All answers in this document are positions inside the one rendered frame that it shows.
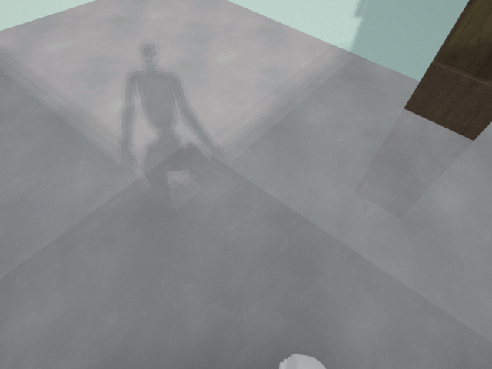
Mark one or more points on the cupboard door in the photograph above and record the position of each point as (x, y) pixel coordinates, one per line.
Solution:
(470, 47)

